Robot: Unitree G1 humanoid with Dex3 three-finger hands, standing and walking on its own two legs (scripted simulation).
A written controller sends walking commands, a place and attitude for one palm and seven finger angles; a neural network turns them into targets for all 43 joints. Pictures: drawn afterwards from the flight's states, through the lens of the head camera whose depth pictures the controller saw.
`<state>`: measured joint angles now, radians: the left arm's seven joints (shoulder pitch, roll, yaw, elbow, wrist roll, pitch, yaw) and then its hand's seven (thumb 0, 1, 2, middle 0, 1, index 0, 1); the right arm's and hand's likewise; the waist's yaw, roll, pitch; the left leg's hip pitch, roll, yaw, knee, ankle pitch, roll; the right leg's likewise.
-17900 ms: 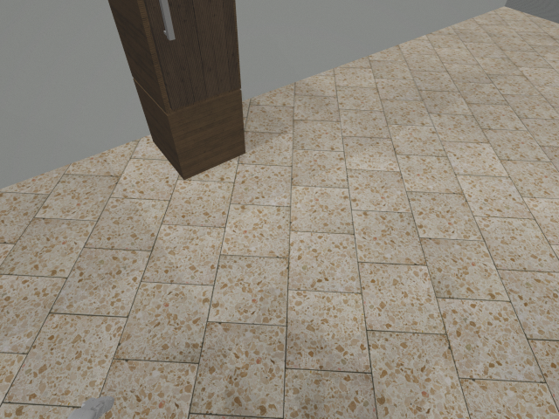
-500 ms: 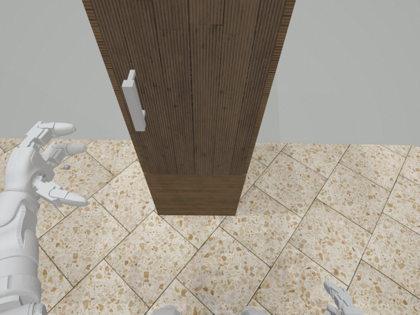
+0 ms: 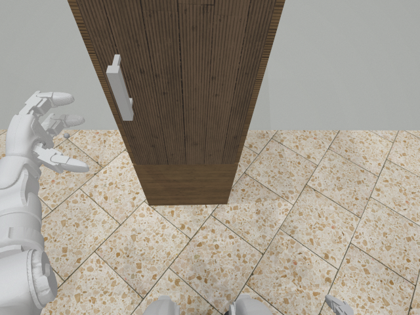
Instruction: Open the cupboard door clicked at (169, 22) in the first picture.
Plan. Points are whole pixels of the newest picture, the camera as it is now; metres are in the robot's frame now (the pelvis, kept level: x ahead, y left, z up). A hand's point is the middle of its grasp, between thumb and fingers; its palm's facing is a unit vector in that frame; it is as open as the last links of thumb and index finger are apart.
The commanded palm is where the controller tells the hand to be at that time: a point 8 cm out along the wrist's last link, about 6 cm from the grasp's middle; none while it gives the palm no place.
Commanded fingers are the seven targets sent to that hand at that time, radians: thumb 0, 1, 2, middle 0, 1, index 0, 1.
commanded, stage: move the hooked fingers beside the handle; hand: left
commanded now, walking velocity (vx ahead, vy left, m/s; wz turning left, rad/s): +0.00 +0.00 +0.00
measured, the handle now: (122, 89) +0.56 +0.19 +0.07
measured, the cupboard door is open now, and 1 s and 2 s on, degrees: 0 0 0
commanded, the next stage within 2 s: slide the fingers in behind the handle in 1.44 s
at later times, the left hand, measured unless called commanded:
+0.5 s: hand (76, 105) +0.49 +0.26 +0.08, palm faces +0.04 -1.00 -0.02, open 14.0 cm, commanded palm +0.47 +0.31 +0.07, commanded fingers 0.00 -0.50 0.30 -0.30 -1.20 -0.30 -1.20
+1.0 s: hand (71, 101) +0.51 +0.28 +0.08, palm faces +0.03 -1.00 -0.01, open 14.0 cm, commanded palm +0.49 +0.31 +0.07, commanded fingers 0.00 -0.50 0.30 -0.30 -1.20 -0.30 -1.20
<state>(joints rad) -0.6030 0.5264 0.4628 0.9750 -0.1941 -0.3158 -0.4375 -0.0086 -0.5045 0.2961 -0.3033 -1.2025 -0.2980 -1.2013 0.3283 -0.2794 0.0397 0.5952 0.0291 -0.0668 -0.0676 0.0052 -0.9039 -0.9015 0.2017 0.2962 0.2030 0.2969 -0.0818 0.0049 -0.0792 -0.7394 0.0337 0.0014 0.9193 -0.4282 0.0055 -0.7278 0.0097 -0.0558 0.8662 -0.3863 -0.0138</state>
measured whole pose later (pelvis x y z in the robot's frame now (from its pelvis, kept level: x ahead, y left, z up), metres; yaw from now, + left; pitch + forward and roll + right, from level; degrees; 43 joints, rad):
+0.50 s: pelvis +0.00 +0.00 -0.01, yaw -1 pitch +19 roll -3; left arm -0.86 0.68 0.52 1.20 -0.11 -0.34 -0.43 -0.01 -0.50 0.30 -0.30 -1.20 -0.30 -1.20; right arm 0.41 -0.29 0.04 0.62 0.01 0.03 -0.05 0.00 -0.90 -0.90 0.20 0.30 0.20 0.30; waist -0.16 0.01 -0.08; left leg -0.87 0.05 0.01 0.98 -0.45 0.01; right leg -0.85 0.03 -0.05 0.90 -0.38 -0.01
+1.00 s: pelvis +0.01 +0.02 -0.01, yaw -2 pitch +21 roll -4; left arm -0.84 0.69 0.55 1.15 -0.12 -0.35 -0.44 -0.01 -0.50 0.30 -0.30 -1.20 -0.30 -1.20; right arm 0.42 -0.28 0.05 0.59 0.00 0.09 -0.02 0.00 -0.90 -0.90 0.20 0.30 0.20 0.30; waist -0.16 0.01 -0.09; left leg -0.89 0.06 0.01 0.99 -0.47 0.02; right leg -0.86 0.03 -0.05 0.88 -0.39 0.01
